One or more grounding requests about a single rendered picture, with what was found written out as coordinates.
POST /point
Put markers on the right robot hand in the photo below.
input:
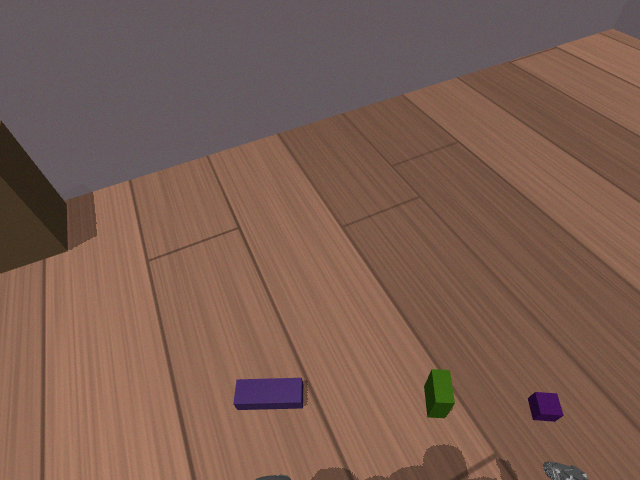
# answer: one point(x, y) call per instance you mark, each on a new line
point(558, 471)

